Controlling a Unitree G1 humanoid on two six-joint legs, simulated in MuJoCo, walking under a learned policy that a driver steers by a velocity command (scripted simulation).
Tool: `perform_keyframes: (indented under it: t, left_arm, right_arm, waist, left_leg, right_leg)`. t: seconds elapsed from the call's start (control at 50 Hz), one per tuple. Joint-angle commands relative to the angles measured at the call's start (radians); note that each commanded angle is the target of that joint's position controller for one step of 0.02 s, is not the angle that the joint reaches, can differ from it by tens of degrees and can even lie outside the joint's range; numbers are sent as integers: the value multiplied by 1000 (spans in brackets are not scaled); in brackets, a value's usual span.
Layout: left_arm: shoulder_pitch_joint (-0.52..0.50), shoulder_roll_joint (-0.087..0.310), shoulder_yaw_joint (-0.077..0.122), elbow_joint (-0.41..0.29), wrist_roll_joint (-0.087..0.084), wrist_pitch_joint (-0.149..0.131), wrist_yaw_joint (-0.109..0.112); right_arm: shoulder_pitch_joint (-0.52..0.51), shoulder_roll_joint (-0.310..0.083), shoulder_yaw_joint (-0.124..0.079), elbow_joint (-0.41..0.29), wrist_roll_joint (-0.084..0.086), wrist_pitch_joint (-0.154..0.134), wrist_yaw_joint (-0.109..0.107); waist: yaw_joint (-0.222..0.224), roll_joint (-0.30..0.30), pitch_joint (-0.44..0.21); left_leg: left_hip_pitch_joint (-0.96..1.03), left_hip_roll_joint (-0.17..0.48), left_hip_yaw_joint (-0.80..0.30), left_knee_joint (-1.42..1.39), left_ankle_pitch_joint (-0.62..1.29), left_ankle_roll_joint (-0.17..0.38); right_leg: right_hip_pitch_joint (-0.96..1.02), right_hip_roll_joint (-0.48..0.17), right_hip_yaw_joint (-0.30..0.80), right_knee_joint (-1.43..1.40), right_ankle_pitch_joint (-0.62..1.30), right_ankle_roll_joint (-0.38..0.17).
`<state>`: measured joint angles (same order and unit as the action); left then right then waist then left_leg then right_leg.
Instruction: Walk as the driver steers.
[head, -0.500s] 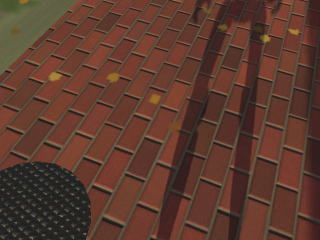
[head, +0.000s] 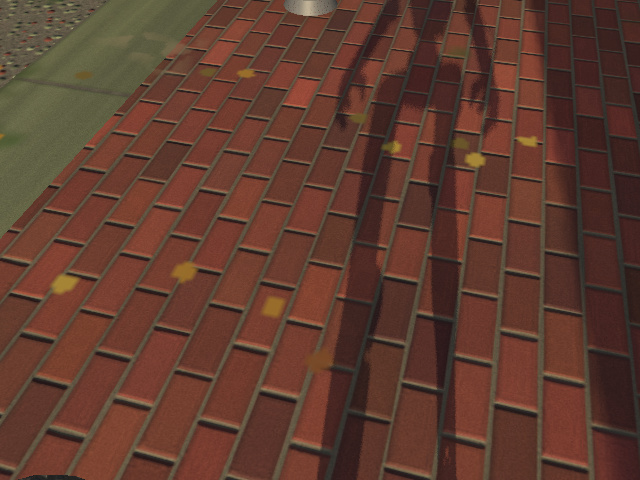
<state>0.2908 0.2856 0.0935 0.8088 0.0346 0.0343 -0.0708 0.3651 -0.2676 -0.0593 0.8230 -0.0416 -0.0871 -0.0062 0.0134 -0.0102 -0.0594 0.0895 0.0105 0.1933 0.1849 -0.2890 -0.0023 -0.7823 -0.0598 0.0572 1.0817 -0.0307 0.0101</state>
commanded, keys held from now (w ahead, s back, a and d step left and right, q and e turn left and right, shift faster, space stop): w+e+shift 0.54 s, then w+q+shift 0.22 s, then q+shift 0.24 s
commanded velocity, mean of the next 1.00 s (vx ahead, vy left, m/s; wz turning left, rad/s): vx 0.86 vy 0.00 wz -0.41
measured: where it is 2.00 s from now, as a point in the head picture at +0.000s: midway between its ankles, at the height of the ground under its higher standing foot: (523, 319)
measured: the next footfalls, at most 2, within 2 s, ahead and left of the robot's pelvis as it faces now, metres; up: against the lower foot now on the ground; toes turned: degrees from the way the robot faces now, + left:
right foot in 0.20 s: +0.27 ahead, -0.17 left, +0.00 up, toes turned -16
left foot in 0.66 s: +0.77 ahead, -0.28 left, +0.00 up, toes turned -34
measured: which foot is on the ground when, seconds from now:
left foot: down 0.00-0.22, up 0.24-0.64, down 0.66-1.00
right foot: up 0.00-0.18, down 0.20-0.68, up 0.70-1.00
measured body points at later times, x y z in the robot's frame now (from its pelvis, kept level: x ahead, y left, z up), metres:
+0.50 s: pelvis +0.37 -0.18 -0.01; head +0.39 -0.21 +0.44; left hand +0.49 +0.09 -0.12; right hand +0.47 -0.48 -0.09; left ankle +0.62 -0.07 -0.67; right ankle +0.23 -0.16 -0.74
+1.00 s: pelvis +0.79 -0.40 +0.00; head +0.82 -0.42 +0.44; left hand +1.14 -0.36 -0.03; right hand +0.58 -0.60 -0.13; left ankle +0.74 -0.26 -0.74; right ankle +0.92 -0.60 -0.71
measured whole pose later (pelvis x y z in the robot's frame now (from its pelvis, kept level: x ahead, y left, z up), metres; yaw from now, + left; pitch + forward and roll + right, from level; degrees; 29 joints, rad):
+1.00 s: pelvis +0.79 -0.40 +0.00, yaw -22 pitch +1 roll +1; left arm -0.12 0.25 -0.03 0.58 0.01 -0.13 -0.01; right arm 0.56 -0.27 -0.06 0.90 0.04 -0.06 -0.02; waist -0.15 -0.02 0.07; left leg -0.04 -0.12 -0.20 0.38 -0.34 0.05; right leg -0.58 0.02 0.17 0.51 0.07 0.02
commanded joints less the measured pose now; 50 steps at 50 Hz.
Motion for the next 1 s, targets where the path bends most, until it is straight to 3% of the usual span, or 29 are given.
perform_keyframes:
  t: [0.02,0.08,0.12,0.14,0.18,0.2,0.22,0.24,0.26,0.28,0.3,0.34,0.38,0.44,0.54,0.6,0.64,0.66,0.68,0.7,0.72,0.74,0.76,0.8,0.86,0.88,0.9,0.94,1.0]
  left_arm:
    - [-183,73,2,-121,3,-14,-18]
    - [-261,63,-12,-154,1,-11,-36]
    - [-250,53,-22,-169,-8,-7,-33]
    - [-206,63,-19,-164,-16,-7,-22]
    - [91,128,14,-97,-33,-28,6]
    - [307,201,49,-22,-20,-38,24]
    - [205,341,79,-30,-22,-26,35]
    - [206,351,81,-72,-33,-34,33]
    - [207,319,72,-47,-23,-37,41]
    - [208,275,60,-29,-17,-45,54]
    - [159,239,47,-35,-19,-56,62]
    - [71,183,21,-66,-31,-73,65]
    - [81,171,12,-71,-39,-90,62]
    - [143,185,13,-60,-38,-103,61]
    - [194,206,22,-30,-49,-111,67]
    - [156,224,16,-5,-51,-133,81]
    - [82,275,29,-2,7,-128,83]
    - [18,247,23,2,26,-121,84]
    - [25,105,-13,-32,17,-129,80]
    - [227,35,-38,-57,-46,-148,54]
    - [147,106,-47,-31,-9,-144,64]
    - [22,132,-47,-55,10,-144,56]
    - [-68,135,-52,-81,26,-144,53]
    - [-151,89,-72,-143,48,-129,49]
    - [-185,62,-101,-194,34,-125,52]
    - [-227,49,-113,-215,22,-128,46]
    - [-311,44,-109,-242,-33,-165,48]
    - [-350,70,-92,-256,-28,-176,58]
    - [-315,107,-57,-265,-28,-162,83]
  right_arm:
    - [-37,-155,-40,-35,2,-24,-13]
    - [-5,-163,-44,-2,-10,-17,-20]
    - [-18,-176,-45,10,-11,-5,-16]
    - [-14,-203,-49,15,-6,3,-16]
    - [-38,-258,-57,0,5,30,-6]
    - [-53,-241,-46,-16,5,27,2]
    - [-54,-69,-7,-113,17,2,25]
    - [-151,-104,6,-160,-2,-22,32]
    - [-262,-132,4,-187,-2,-35,31]
    - [-224,-118,12,-172,4,-44,25]
    - [-218,-108,18,-172,-11,-35,23]
    - [-151,-111,23,-148,-33,7,26]
    - [-181,-110,27,-161,-37,37,33]
    - [-366,-98,39,-239,-21,40,41]
    - [-499,-86,51,-300,2,22,47]
    - [-354,-114,37,-251,2,10,36]
    - [-10,-212,-10,-154,33,17,2]
    - [215,-247,-30,-87,36,27,-22]
    - [319,-314,-48,-57,10,29,-35]
    - [216,-339,-58,-45,-2,25,-7]
    - [44,-218,-46,-85,10,25,15]
    - [8,-148,-30,-81,25,20,25]
    - [21,-113,-21,-56,22,17,30]
    - [65,-103,-4,9,25,4,19]
    - [87,-164,-16,32,29,-15,16]
    - [58,-183,-23,23,27,-9,14]
    - [-18,-166,-26,-35,96,-22,-3]
    - [45,-227,-50,-23,96,-13,-15]
    - [85,-183,-54,-21,89,17,-26]
  waist:
    - [-19,98,231]
    - [-46,103,258]
    - [-24,100,228]
    - [-3,118,166]
    - [150,115,-21]
    - [244,28,-133]
    - [97,-374,-137]
    - [120,-181,-190]
    - [133,-64,-79]
    - [82,6,20]
    - [40,43,45]
    - [-25,16,75]
    - [-32,13,120]
    - [19,1,198]
    - [83,-53,151]
    - [19,-60,43]
    - [-173,-103,-114]
    - [-301,-71,-161]
    - [-279,186,-205]
    - [-88,537,-294]
    - [-72,252,-154]
    - [-71,81,-76]
    - [-68,-30,-15]
    - [-19,2,120]
    - [24,23,130]
    - [28,39,129]
    - [5,25,120]
    - [-27,50,49]
    - [-10,91,15]
  left_leg:
    - [-9,315,-85,-180,-151,112]
    - [56,317,9,-168,-35,108]
    - [85,301,107,-59,375,90]
    - [92,301,126,50,745,90]
    - [-13,307,132,524,1171,92]
    - [-249,261,122,881,950,54]
    - [-771,2,31,1264,-121,-28]
    - [-907,-27,-220,1367,-148,-23]
    - [-974,26,-257,1357,-74,-3]
    - [-931,78,-252,1269,-17,5]
    - [-857,116,-263,1180,-9,5]
    - [-753,140,-258,1094,4,-17]
    - [-762,142,-226,1007,-3,-45]
    - [-820,105,-166,785,138,-71]
    - [-718,16,-153,456,382,-33]
    - [-435,-48,-118,340,440,37]
    - [-176,-76,-113,380,246,70]
    - [15,-32,-118,373,157,88]
    - [200,142,-418,406,-113,156]
    - [319,327,-1131,124,-190,319]
    - [192,288,-1108,90,-299,336]
    - [48,253,-971,88,-262,330]
    - [-68,213,-865,74,-210,298]
    - [-244,154,-723,71,238,289]
    - [-345,114,-569,66,760,280]
    - [-411,74,-510,57,805,258]
    - [-461,37,-507,41,645,230]
    - [-465,21,-529,58,497,162]
    - [-429,-29,-549,228,419,74]
  right_leg:
    - [-200,-55,-21,-62,-30,-41]
    - [-138,-73,-124,-173,-102,-101]
    - [-6,-35,-199,-273,-212,-168]
    - [120,31,-260,-278,-281,-201]
    - [517,169,-291,-299,-365,-248]
    - [863,180,-156,-407,-393,-268]
    - [1104,-94,509,-702,-740,-393]
    - [1128,-184,819,-857,-722,-422]
    - [1070,-183,724,-846,-588,-378]
    - [914,-169,625,-828,-437,-345]
    - [789,-115,508,-817,-379,-314]
    - [637,-30,367,-844,-309,-301]
    - [561,11,320,-886,-252,-320]
    - [540,44,300,-939,-51,-312]
    - [687,28,317,-905,395,-257]
    - [800,1,254,-841,767,-194]
    - [864,-25,215,-477,1019,-168]
    - [762,20,152,-171,930,-155]
    - [482,160,92,323,194,-117]
    - [184,325,145,491,-424,-89]
    - [110,182,118,473,-323,-123]
    - [123,132,100,418,-265,-116]
    - [142,92,83,325,-252,-114]
    - [149,64,57,221,-294,-61]
    - [206,44,7,-68,-284,-3]
    - [288,61,-29,-213,-216,9]
    - [360,99,-12,-372,-134,13]
    - [538,155,-1,-542,123,20]
    - [680,155,44,-642,242,9]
